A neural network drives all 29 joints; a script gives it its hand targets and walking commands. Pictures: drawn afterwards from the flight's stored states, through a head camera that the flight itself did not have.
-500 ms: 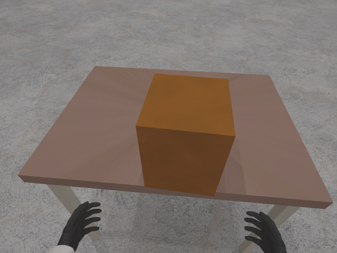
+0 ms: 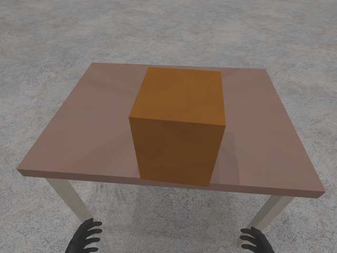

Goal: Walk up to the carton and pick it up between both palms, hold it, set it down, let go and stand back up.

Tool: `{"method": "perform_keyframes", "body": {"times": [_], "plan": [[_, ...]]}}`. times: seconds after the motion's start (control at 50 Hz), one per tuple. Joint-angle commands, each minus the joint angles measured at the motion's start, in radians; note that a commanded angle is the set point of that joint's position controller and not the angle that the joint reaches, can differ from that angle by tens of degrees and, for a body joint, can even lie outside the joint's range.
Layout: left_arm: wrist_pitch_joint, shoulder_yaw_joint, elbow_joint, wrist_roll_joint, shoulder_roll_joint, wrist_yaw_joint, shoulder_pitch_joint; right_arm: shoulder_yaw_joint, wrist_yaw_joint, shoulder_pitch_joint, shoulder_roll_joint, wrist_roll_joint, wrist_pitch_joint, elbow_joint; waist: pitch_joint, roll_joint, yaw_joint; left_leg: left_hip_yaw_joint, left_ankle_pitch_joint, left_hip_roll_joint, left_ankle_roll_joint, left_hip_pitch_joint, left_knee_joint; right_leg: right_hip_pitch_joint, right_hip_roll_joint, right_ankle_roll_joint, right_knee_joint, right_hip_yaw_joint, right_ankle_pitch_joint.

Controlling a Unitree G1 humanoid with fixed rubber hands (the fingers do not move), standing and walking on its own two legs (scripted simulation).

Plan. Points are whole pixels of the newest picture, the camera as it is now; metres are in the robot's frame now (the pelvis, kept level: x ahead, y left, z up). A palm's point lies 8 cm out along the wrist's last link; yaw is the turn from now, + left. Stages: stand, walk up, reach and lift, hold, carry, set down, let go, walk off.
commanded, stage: set down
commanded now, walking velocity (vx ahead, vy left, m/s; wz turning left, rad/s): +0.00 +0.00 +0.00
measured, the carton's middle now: (178, 127) +0.46 +0.00 +0.06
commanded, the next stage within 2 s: let go in 0.16 s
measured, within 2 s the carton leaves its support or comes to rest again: neither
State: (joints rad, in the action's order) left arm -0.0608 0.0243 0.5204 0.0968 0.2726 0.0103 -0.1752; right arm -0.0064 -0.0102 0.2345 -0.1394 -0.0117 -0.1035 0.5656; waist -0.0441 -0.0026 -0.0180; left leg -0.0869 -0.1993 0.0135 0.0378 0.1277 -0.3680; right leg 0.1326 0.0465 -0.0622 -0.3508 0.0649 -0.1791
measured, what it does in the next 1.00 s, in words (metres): stands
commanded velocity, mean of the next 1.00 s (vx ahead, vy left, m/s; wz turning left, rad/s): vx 0.00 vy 0.00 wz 0.00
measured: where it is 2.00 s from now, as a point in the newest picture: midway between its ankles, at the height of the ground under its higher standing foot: outside the picture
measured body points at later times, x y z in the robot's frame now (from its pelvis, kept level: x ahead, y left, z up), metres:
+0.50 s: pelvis +0.01 -0.01 +0.00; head +0.03 +0.00 +0.45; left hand +0.18 +0.24 -0.09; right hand +0.17 -0.23 -0.10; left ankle +0.00 +0.09 -0.75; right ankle +0.01 -0.08 -0.75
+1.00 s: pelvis +0.02 +0.00 -0.01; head +0.02 -0.01 +0.44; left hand +0.11 +0.25 -0.12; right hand +0.10 -0.24 -0.14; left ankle +0.00 +0.09 -0.75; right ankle +0.01 -0.08 -0.75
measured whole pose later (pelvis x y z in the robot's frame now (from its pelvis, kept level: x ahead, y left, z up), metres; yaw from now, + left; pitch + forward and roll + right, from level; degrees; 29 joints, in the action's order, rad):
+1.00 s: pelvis +0.02 +0.00 -0.01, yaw +1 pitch +1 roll -1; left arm 0.02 -0.01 0.70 -0.04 0.23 0.01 -0.33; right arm -0.03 -0.03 0.29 -0.21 0.05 0.00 0.82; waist 0.02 0.03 -0.01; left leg -0.07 -0.28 0.00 0.03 0.23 -0.49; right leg 0.21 0.06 -0.07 -0.44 0.08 -0.25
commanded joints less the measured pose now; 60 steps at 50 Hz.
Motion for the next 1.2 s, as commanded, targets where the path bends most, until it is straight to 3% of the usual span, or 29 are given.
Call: {"method": "perform_keyframes", "body": {"times": [0.0,0.04,0.1,0.18,0.3,0.34,0.44,0.46,0.56,0.62,0.64,0.66,0.68,0.7,0.74,0.82,0.86,1.04,1.18], "plan": [[-0.011,-0.052,-0.109,-0.036,0.09,-0.01,0.095,-0.048,0.001,-0.094,-0.105,0.004,-0.047,-0.047,0.062,-0.025,-0.002,0.059,0.116,-0.048,-0.036,-0.064,0.027,0.045,-0.082,0.023,0.073,-0.093,-0.014],[-0.023,-0.058,-0.136,-0.071,0.082,-0.025,0.088,-0.047,-0.009,-0.089,-0.103,-0.003,-0.043,-0.013,0.084,0.033,-0.004,0.055,0.11,-0.052,-0.046,-0.08,0.036,0.034,-0.08,0.018,0.073,-0.09,-0.042],[-0.044,-0.062,-0.142,-0.091,0.077,-0.047,0.095,-0.047,-0.025,-0.098,-0.1,-0.007,-0.04,0.016,0.059,0.073,-0.002,0.054,0.072,-0.056,-0.048,-0.055,0.044,0.045,-0.087,0.015,0.075,-0.093,-0.082],[-0.052,-0.071,-0.148,-0.102,0.092,-0.054,0.118,-0.039,-0.032,-0.109,-0.09,0.0,-0.053,0.011,0.061,0.038,-0.004,0.048,0.069,-0.043,-0.037,-0.044,0.02,0.064,-0.117,0.022,0.081,-0.11,-0.055],[-0.035,-0.066,-0.115,-0.098,0.078,-0.044,0.072,-0.034,-0.024,-0.079,-0.124,0.008,-0.095,0.049,0.095,-0.005,0.015,0.051,0.146,-0.04,-0.032,-0.068,0.004,0.026,-0.106,0.036,0.043,-0.095,0.142],[-0.024,-0.071,-0.12,-0.1,0.077,-0.039,0.071,-0.032,-0.023,-0.075,-0.142,0.012,-0.112,0.059,0.134,-0.018,0.005,0.058,0.159,-0.04,-0.036,-0.066,-0.005,0.009,-0.099,0.045,0.03,-0.093,0.169],[-0.021,-0.063,-0.086,-0.087,0.057,-0.019,0.042,-0.035,-0.018,-0.08,-0.159,0.016,-0.144,0.082,0.131,-0.058,0.023,0.067,0.193,-0.038,-0.039,-0.064,-0.008,-0.004,-0.102,0.059,0.02,-0.089,0.253],[-0.014,-0.037,-0.17,-0.071,0.054,-0.027,0.029,-0.078,-0.02,-0.096,-0.162,0.003,-0.156,0.052,0.161,-0.036,0.018,0.061,0.203,-0.046,-0.03,-0.084,-0.002,-0.001,-0.061,0.038,0.02,-0.07,0.24],[-0.024,-0.05,-0.117,-0.081,0.059,-0.036,0.034,-0.05,-0.035,-0.101,-0.153,0.002,-0.143,0.073,0.092,-0.036,0.01,0.06,0.185,-0.041,-0.03,-0.057,-0.002,0.025,-0.07,0.027,0.044,-0.076,0.177],[-0.035,-0.057,-0.119,-0.099,0.059,-0.042,0.042,-0.041,-0.042,-0.096,-0.148,-0.005,-0.131,0.086,0.074,-0.007,0.007,0.06,0.152,-0.04,-0.033,-0.048,0.001,0.024,-0.083,0.023,0.045,-0.087,0.153],[0.014,-0.084,-0.174,-0.144,0.071,-0.078,-0.006,-0.04,-0.063,-0.102,-0.139,-0.054,-0.122,-0.038,0.135,0.057,0.056,0.104,0.138,-0.042,-0.027,-0.055,0.0,0.042,-0.099,0.032,0.042,-0.112,0.144],[0.053,-0.076,-0.011,-0.206,0.101,-0.03,-0.091,-0.047,-0.012,0.004,-0.172,0.064,0.0,0.171,0.076,0.206,-0.033,0.15,0.24,-0.159,0.012,0.085,-0.03,0.019,-0.139,0.027,-0.014,-0.122,0.106],[0.063,-0.077,0.0,-0.193,0.096,-0.012,-0.144,-0.054,-0.001,0.029,-0.179,0.097,0.049,0.14,0.064,0.181,-0.014,0.149,0.108,-0.158,0.014,0.131,-0.031,0.002,-0.14,0.023,-0.001,-0.147,0.041],[0.074,-0.074,0.002,-0.183,0.09,-0.003,-0.121,-0.053,0.0,-0.009,-0.181,0.099,0.068,0.128,0.051,0.163,-0.019,0.138,0.059,-0.14,0.007,0.125,-0.04,0.023,-0.148,0.014,0.0,-0.167,0.099],[0.101,-0.074,0.001,-0.169,0.078,0.007,-0.084,-0.05,0.008,0.016,-0.18,0.079,0.076,0.112,0.163,0.085,0.01,0.133,0.156,-0.137,0.006,0.068,-0.081,-0.015,-0.154,-0.003,-0.062,-0.158,0.316],[0.114,-0.055,0.037,-0.143,0.038,0.008,-0.077,-0.053,-0.005,0.014,-0.197,0.046,0.079,0.134,0.151,-0.072,0.013,0.137,0.025,-0.122,0.003,0.059,-0.098,0.059,-0.155,-0.017,-0.025,-0.166,0.274],[0.118,-0.05,0.063,-0.137,0.027,0.003,-0.094,-0.055,-0.009,0.009,-0.204,0.056,0.079,0.139,0.118,-0.101,0.018,0.146,0.043,-0.127,0.009,0.036,-0.096,0.115,-0.154,-0.018,-0.013,-0.17,0.253],[0.112,-0.06,0.165,-0.134,0.052,-0.018,-0.192,-0.046,0.008,0.096,-0.181,0.051,0.078,0.242,0.064,0.039,0.009,0.16,0.044,-0.124,0.03,0.073,-0.026,0.104,-0.147,-0.018,-0.003,-0.168,0.089],[0.107,-0.052,0.247,-0.131,0.03,-0.026,-0.228,-0.039,0.02,0.136,-0.167,0.046,0.077,0.313,0.021,0.022,0.011,0.166,0.012,-0.128,0.036,0.083,0.015,0.118,-0.142,-0.015,0.022,-0.168,0.028]]}}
